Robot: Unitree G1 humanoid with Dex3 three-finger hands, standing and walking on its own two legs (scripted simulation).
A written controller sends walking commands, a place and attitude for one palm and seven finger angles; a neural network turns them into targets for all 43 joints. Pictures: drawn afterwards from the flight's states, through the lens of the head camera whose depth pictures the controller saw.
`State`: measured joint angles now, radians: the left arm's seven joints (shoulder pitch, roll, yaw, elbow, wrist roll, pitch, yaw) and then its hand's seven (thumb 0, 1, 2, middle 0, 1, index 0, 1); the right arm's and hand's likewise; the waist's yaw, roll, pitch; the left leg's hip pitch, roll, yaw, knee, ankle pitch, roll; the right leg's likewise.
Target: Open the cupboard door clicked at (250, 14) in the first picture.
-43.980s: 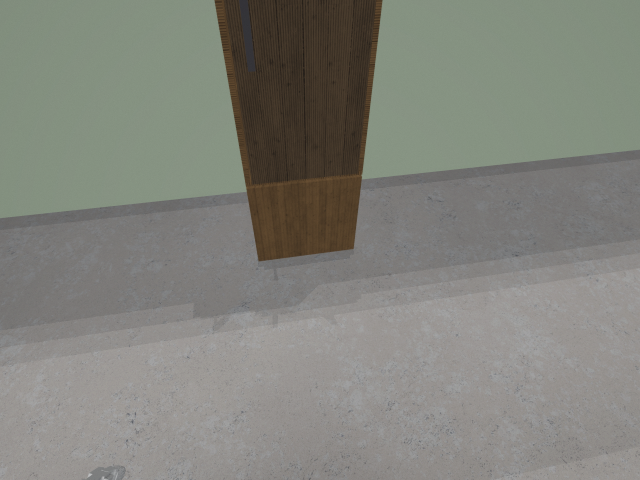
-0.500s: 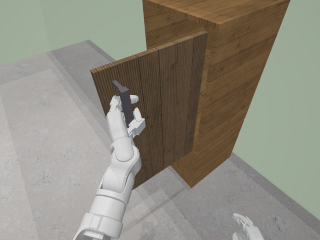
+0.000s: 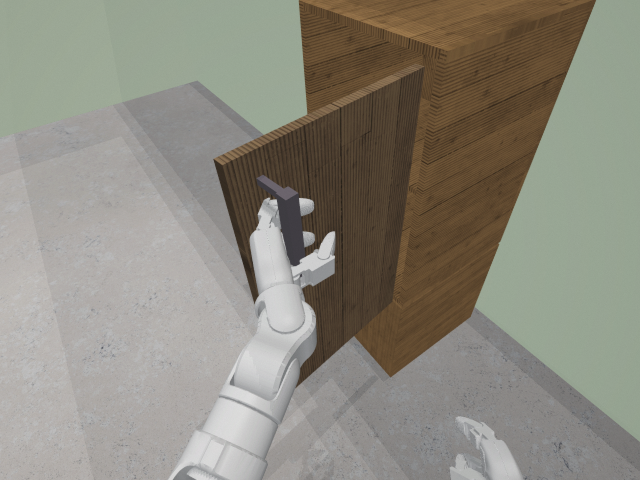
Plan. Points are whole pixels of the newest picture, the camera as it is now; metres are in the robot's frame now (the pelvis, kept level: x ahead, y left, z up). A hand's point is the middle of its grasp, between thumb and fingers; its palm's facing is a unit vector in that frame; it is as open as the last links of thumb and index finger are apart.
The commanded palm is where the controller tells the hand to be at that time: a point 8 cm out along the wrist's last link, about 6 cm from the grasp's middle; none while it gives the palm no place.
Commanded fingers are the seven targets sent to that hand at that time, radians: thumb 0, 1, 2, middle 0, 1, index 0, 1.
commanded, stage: open thumb and fingers to let go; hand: left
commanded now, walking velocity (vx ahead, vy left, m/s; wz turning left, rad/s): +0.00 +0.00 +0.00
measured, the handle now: (283, 236) +0.38 +0.08 +0.13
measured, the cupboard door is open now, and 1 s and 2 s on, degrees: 98 100 100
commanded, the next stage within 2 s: slide the hand sideways off the handle in 0.54 s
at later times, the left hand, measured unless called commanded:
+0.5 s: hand (316, 254) +0.35 +0.03 +0.13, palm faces +0.27 -0.96 -0.04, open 15.0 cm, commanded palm +0.30 +0.07 +0.13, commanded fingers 0.00 -0.50 0.30 -0.15 -0.30 -0.15 -0.30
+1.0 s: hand (315, 276) +0.31 +0.03 +0.14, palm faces -0.15 -0.99 +0.01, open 16.3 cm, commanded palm +0.28 +0.09 +0.13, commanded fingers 0.00 -0.50 0.30 -0.15 -0.30 -0.15 -0.30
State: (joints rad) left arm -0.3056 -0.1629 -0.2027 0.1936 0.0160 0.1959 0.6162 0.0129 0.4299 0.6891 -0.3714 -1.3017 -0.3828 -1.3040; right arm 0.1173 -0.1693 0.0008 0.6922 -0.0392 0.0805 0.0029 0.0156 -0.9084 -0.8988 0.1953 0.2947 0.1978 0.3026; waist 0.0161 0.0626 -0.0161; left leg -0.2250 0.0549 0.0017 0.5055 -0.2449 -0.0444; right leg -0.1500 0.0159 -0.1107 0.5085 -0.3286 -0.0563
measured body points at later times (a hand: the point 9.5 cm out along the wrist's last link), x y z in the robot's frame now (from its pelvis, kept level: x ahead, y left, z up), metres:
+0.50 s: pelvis -0.01 +0.02 +0.00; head -0.02 +0.00 +0.45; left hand +0.33 +0.08 +0.14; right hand +0.16 -0.19 -0.11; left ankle +0.02 +0.15 -0.73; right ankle -0.03 -0.07 -0.73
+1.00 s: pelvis -0.02 +0.02 +0.00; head -0.05 +0.00 +0.45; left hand +0.31 +0.08 +0.14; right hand +0.14 -0.19 -0.10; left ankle +0.02 +0.15 -0.73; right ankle -0.03 -0.07 -0.73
